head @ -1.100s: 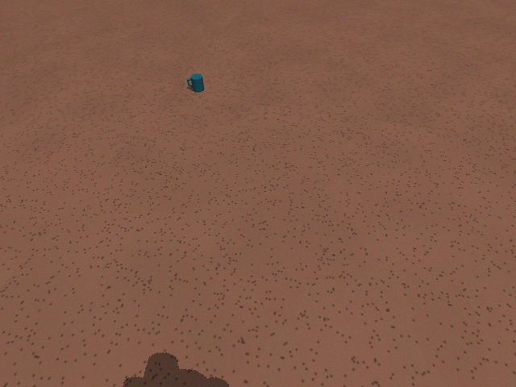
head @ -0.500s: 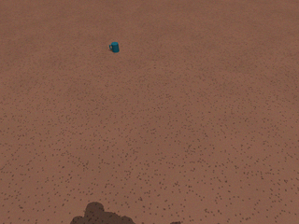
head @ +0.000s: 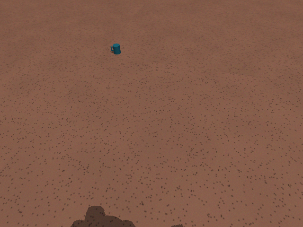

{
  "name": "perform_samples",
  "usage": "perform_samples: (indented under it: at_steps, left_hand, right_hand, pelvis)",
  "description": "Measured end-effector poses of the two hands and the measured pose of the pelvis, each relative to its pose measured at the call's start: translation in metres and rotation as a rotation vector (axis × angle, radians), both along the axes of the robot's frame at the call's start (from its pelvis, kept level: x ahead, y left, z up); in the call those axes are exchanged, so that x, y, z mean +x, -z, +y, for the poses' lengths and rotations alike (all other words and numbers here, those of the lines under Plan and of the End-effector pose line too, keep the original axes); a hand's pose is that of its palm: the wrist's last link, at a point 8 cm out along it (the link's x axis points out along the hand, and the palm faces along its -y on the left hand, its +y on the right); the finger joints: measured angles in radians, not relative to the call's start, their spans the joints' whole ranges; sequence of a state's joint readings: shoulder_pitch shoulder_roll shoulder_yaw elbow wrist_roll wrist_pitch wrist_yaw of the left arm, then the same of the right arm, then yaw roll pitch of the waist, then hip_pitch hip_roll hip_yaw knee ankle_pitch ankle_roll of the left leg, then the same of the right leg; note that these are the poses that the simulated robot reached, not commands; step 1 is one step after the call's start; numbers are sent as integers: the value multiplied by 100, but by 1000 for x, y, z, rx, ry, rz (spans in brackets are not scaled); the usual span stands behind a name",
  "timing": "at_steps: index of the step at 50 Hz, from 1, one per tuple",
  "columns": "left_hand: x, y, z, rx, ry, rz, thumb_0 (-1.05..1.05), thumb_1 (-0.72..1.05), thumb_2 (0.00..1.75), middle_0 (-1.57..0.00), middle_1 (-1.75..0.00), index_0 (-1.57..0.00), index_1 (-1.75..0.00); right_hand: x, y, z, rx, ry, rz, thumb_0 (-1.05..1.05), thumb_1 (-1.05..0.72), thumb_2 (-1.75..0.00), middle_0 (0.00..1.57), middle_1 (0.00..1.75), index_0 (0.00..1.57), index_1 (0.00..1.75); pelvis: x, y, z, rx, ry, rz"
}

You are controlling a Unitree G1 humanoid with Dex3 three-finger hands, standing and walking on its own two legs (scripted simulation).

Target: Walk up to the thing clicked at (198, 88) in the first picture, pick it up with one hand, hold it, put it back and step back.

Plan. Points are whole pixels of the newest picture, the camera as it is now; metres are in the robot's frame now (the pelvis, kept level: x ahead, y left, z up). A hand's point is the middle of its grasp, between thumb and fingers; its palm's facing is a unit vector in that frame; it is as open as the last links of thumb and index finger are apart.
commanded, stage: stand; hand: left
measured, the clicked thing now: (115, 49) +2.25 +0.54 -0.73
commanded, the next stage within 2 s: walk up in 0.02 s
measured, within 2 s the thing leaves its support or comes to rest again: neither
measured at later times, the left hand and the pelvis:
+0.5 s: hand (67, 201) +0.22 +0.29 -0.13, palm faces -0.24 -0.79 -0.56, open 7.4 cm; pelvis +0.12 -0.01 -0.03, yaw -20 degrees
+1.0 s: hand (103, 94) +0.73 +0.28 -0.14, palm faces -0.59 -0.63 -0.50, open 7.4 cm; pelvis +0.45 +0.09 -0.01, yaw -35 degrees
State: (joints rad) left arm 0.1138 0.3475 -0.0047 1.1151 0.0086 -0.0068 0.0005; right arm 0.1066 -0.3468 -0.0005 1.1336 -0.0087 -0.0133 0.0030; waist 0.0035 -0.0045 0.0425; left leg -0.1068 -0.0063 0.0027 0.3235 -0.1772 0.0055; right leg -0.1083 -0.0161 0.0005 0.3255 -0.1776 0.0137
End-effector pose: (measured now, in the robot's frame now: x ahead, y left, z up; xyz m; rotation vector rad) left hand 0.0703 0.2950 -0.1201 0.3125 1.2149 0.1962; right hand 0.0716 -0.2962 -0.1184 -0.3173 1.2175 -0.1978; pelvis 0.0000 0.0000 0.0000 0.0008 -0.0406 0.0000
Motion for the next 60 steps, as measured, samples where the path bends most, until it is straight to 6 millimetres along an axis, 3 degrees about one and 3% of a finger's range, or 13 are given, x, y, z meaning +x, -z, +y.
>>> perform_samples:
  at_steps: [8, 14, 17, 21, 25, 29, 34, 37, 40, 46, 52, 56, 60]
  left_hand:
    - [4, -7, 24, 66, 119, 105, 1, 90, 90, -21, -30, -20, -30]
    - [77, -33, 30, 153, 218, 52, 1, 90, 90, -21, -30, -20, -30]
    - [119, -41, 31, 205, 266, -56, 1, 90, 90, -21, -30, -20, -30]
    - [140, -38, 36, 265, 246, -96, 1, 90, 90, -21, -30, -20, -30]
    - [156, -35, 34, 250, 270, -26, 1, 90, 90, -21, -30, -20, -30]
    - [197, -30, 37, 215, 308, 10, 1, 90, 90, -21, -30, -21, -30]
    - [290, -16, 58, 196, 392, 27, 1, 89, 90, -22, -31, -21, -30]
    - [370, 4, 82, 215, 456, 29, 1, 89, 90, -22, -31, -21, -30]
    - [459, 24, 94, 258, 527, 19, 1, 90, 90, -22, -31, -21, -30]
    - [599, -2, 42, 161, 656, -95, 1, 91, 90, -21, -30, -20, -30]
    - [713, -29, 3, 159, 781, -138, 1, 90, 90, -21, -30, -20, -30]
    - [783, -39, -31, 151, 828, -204, 1, 90, 90, -21, -30, -20, -30]
    - [834, -37, -49, 150, 831, -295, 1, 90, 90, -21, -30, -20, -30]
  right_hand:
    - [6, -3, -24, 32, 76, -165, 1, -90, -89, 20, 30, 21, 30]
    - [-14, 5, -53, 21, 197, -172, 1, -91, -90, 20, 30, 21, 30]
    - [-7, 20, -74, 10, 208, -146, 1, -90, -90, 20, 30, 21, 30]
    - [31, 24, -85, -1, 189, -165, 2, -91, -90, 20, 30, 20, 30]
    - [91, 2, -76, 12, 157, -266, 2, -91, -90, 19, 30, 20, 30]
    - [146, -22, -67, 1, 148, -339, 2, -91, -90, 20, 30, 20, 30]
    - [206, -33, -57, -60, 198, -355, 1, -91, -90, 20, 30, 21, 30]
    - [238, -26, -44, -120, 244, -340, 1, -91, -90, 20, 30, 20, 30]
    - [246, -15, -12, -152, 312, -296, 1, -91, -90, 20, 30, 20, 30]
    - [212, -22, 65, -75, 547, -75, 1, -91, -89, 20, 30, 21, 30]
    - [205, -20, 110, -70, 734, -3, 1, -90, -90, 20, 30, 21, 30]
    - [230, 0, 128, -37, 807, 19, 1, -91, -90, 20, 30, 20, 30]
    - [290, 28, 129, -6, 825, -23, 2, -91, -90, 20, 30, 20, 30]
  pelvis:
    - [9, 11, 8, 21, 131, 61]
    - [36, 14, -1, 28, 230, 58]
    - [57, 29, -15, 28, 270, 52]
    - [82, 40, -20, -41, 290, 46]
    - [118, 29, -15, -45, 343, 28]
    - [167, 23, -1, -23, 398, 21]
    - [245, 31, 28, -18, 466, 57]
    - [297, 51, 51, -28, 493, 79]
    - [331, 61, 70, 1, 514, 57]
    - [399, 22, 84, 0, 568, 78]
    - [482, 12, 87, 23, 636, 55]
    - [535, 18, 85, 26, 683, 47]
    - [578, 34, 83, -1, 746, 34]
